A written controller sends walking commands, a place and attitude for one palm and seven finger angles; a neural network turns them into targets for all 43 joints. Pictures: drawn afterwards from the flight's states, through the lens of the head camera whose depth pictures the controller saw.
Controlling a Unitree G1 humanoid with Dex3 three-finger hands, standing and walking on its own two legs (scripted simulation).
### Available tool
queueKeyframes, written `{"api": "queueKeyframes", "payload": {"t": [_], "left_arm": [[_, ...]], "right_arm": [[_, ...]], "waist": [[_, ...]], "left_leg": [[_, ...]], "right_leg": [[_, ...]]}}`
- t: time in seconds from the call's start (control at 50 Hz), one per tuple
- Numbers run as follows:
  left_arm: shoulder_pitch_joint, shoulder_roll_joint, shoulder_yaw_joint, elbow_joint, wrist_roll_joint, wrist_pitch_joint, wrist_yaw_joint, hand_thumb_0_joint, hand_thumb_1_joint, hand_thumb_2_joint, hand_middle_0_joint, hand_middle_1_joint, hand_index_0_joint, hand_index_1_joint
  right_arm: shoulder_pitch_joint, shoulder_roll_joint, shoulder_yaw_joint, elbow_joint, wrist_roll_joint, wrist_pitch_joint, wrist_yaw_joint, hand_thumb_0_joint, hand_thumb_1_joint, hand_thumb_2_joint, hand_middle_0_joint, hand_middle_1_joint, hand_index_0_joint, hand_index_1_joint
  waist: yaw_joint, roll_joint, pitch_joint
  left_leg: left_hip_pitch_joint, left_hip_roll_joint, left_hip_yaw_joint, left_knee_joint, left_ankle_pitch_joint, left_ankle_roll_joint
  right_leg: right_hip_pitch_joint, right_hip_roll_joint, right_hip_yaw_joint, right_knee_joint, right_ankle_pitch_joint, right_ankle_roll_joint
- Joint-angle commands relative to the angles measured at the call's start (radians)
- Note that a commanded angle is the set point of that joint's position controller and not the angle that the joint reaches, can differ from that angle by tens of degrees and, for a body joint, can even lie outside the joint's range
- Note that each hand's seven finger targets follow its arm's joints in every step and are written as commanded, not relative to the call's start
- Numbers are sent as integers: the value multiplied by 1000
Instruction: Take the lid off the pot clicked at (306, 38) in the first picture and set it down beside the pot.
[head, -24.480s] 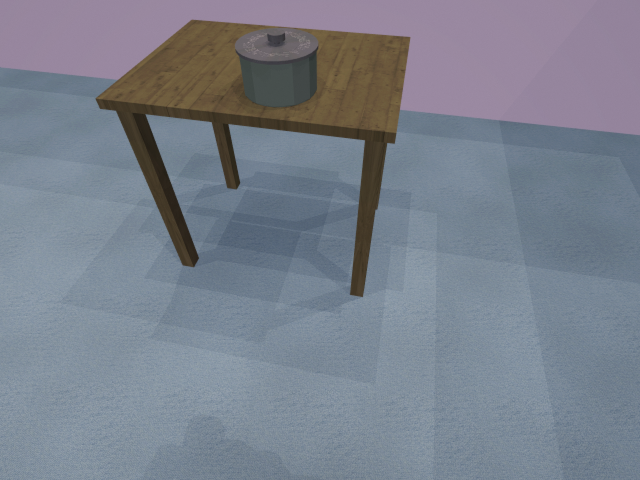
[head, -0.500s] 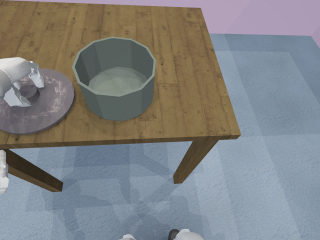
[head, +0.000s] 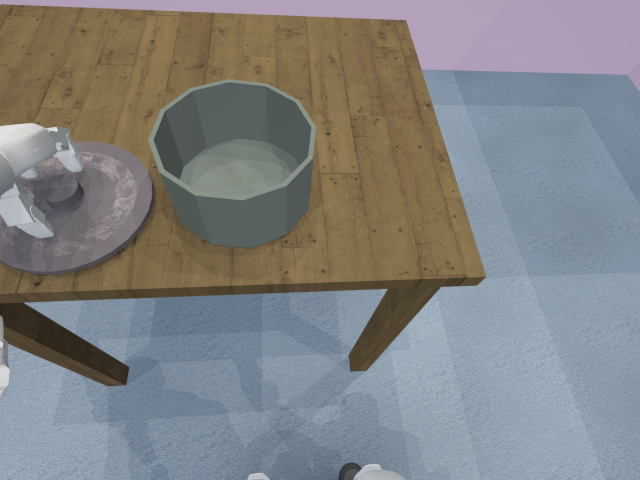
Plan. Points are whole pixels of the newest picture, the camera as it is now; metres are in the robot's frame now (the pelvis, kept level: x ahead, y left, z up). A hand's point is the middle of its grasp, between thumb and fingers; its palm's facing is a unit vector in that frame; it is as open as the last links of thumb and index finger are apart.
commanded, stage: raise the empty hand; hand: left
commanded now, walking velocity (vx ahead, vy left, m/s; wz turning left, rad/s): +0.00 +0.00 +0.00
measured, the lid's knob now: (62, 191) +0.48 +0.32 +0.03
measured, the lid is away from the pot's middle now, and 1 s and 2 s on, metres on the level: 0.23 0.23 0.23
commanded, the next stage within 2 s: draw the hand back to the body in 1.36 s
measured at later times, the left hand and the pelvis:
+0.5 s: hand (21, 159) +0.46 +0.32 +0.10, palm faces -0.41 -0.08 -0.91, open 10.9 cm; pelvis +0.00 +0.01 +0.01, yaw +1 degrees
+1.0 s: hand out of the picture +0.47 +0.32 +0.15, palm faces -0.36 -0.09 -0.93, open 10.9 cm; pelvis +0.01 +0.00 +0.01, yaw +1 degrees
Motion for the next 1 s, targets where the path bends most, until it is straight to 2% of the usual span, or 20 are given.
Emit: {"api": "queueKeyframes", "payload": {"t": [0.0, 0.12, 0.22, 0.32, 0.36, 0.44, 0.5, 0.54, 0.58, 0.6, 0.62, 0.64, 0.68, 0.7, 0.76, 0.8, 0.86, 0.88, 0.94, 0.98], "left_arm": [[-456, 321, 75, -248, -21, -20, 36, 0, 63, 492, -299, -953, -299, -953], [-483, 318, 63, -210, -16, -7, 48, 0, 65, 487, -298, -956, -298, -956], [-531, 282, 30, -235, -16, 15, 45, 0, 65, 487, -298, -956, -298, -956], [-489, 248, -10, -110, -24, 49, 24, 0, 65, 487, -298, -956, -298, -956], [-558, 258, -10, -184, -16, 56, 21, 0, 65, 487, -298, -956, -298, -956], [-564, 327, 61, -276, -12, 36, 20, 0, 65, 487, -298, -956, -298, -956], [-478, 263, 22, -143, -33, 52, 6, 0, 65, 487, -298, -956, -298, -956], [-491, 266, -5, -86, -35, 77, 0, 0, 65, 487, -298, -956, -298, -956], [-544, 280, -11, -137, -19, 87, 3, 0, 65, 487, -298, -956, -298, -956], [-604, 270, -23, -220, -13, 78, 0, 0, 65, 487, -298, -956, -298, -956], [-644, 324, 23, -301, -3, 67, 5, 0, 65, 487, -298, -956, -298, -956], [-635, 312, 21, -312, 0, 62, 3, 0, 65, 487, -298, -956, -298, -956], [-598, 327, 54, -302, -18, 55, -6, 0, 65, 487, -298, -956, -298, -956], [-554, 316, 51, -237, -34, 56, -14, 0, 65, 487, -298, -956, -298, -956], [-546, 221, -50, -88, -53, 100, -31, 0, 65, 487, -298, -956, -298, -956], [-617, 230, -62, -167, -35, 106, -29, 0, 65, 487, -298, -956, -298, -956], [-685, 314, 2, -294, -7, 86, -26, 0, 65, 487, -298, -956, -298, -956], [-670, 298, -3, -282, -12, 84, -30, 0, 65, 487, -298, -956, -298, -956], [-620, 324, 19, -198, -41, 94, -45, 0, 65, 487, -298, -956, -298, -956], [-628, 292, -12, -180, -44, 109, -50, 0, 65, 487, -298, -956, -298, -956]], "right_arm": [[130, -194, -66, -41, -3, -5, -23, 0, -900, -900, 200, 300, 200, 300], [128, -193, -62, -38, 0, -13, -26, 0, -900, -900, 200, 300, 200, 300], [127, -189, -62, -36, 1, -23, -22, 0, -900, -900, 200, 300, 200, 300], [120, -194, -50, -41, 12, -25, -18, 0, -900, -900, 200, 300, 200, 300], [122, -193, -57, -47, 11, -26, -16, 0, -900, -900, 200, 300, 200, 300], [119, -183, -63, -66, 0, -28, -17, 0, -900, -900, 200, 300, 200, 300], [118, -182, -59, -62, 8, -26, -13, 0, -900, -900, 200, 300, 200, 300], [112, -196, -48, -53, 16, -24, -10, 0, -900, -900, 200, 300, 200, 300], [108, -196, -49, -61, 19, -26, -9, 0, -900, -900, 200, 300, 200, 300], [100, -197, -55, -66, 15, -25, -9, 0, -900, -900, 200, 300, 200, 300], [107, -190, -62, -70, 8, -25, -7, 0, -900, -900, 200, 300, 200, 300], [106, -182, -64, -78, 3, -27, -9, 0, -900, -900, 200, 300, 200, 300], [106, -178, -67, -80, 1, -29, -11, 0, -900, -900, 200, 300, 200, 300], [110, -180, -63, -79, 5, -29, -11, 0, -900, -900, 200, 300, 200, 300], [98, -194, -51, -50, 19, -26, -6, 0, -900, -900, 200, 300, 200, 300], [88, -197, -55, -58, 22, -27, -2, 0, -900, -900, 200, 300, 200, 300], [87, -187, -58, -71, 10, -32, -5, 0, -900, -900, 200, 300, 200, 300], [85, -180, -60, -77, 9, -34, -6, 0, -900, -900, 200, 300, 200, 300], [79, -187, -51, -69, 14, -32, -5, 0, -900, -900, 200, 300, 200, 300], [69, -187, -51, -70, 19, -33, -2, 0, -900, -900, 200, 300, 200, 300]], "waist": [[3, 192, -454], [-8, 157, -431], [-6, 198, -441], [-10, 101, -346], [-7, 119, -398], [12, 197, -501], [6, 107, -383], [-1, 33, -300], [2, 69, -325], [7, 160, -376], [15, 197, -448], [11, 224, -491], [12, 185, -502], [10, 153, -459], [-12, 34, -270], [-2, 98, -311], [10, 171, -449], [7, 174, -460], [8, 85, -400], [5, 79, -355]], "left_leg": [[458, 25, -95, -26, 735, -49], [444, 22, -104, -34, 642, -48], [500, 28, -117, -43, 686, -59], [393, 15, -100, -68, 559, -45], [431, 17, -106, -79, 563, -44], [549, 22, -127, -69, 786, -69], [465, 19, -110, -90, 704, -55], [361, 10, -86, -118, 520, -34], [375, 7, -88, -132, 491, -30], [448, 14, -97, -129, 582, -46], [524, 19, -119, -115, 685, -59], [576, 19, -126, -106, 760, -69], [600, 25, -132, -103, 818, -68], [564, 22, -125, -109, 805, -64], [399, 11, -90, -151, 511, -29], [429, 11, -89, -160, 516, -32], [554, 15, -118, -138, 718, -54], [570, 13, -119, -133, 747, -55], [484, 9, -98, -149, 671, -32], [461, 7, -90, -164, 615, -27]], "right_leg": [[62, 47, -18, -16, 242, -65], [49, 45, -17, -24, 191, -62], [40, 44, -22, -33, 194, -65], [69, 42, -22, -43, 176, -63], [91, 41, -18, -50, 183, -65], [132, 42, -16, -50, 257, -65], [127, 41, -21, -72, 237, -60], [149, 38, -18, -81, 201, -59], [166, 35, -13, -86, 196, -65], [153, 31, -13, -84, 216, -70], [166, 35, -12, -80, 242, -70], [168, 39, -11, -82, 257, -68], [185, 39, -13, -90, 275, -60], [187, 38, -14, -96, 278, -59], [163, 34, -17, -119, 203, -56], [181, 29, -13, -118, 205, -65], [223, 34, -7, -110, 280, -67], [226, 35, -7, -111, 288, -64], [271, 28, -3, -120, 310, -55], [262, 25, -7, -130, 293, -57]]}}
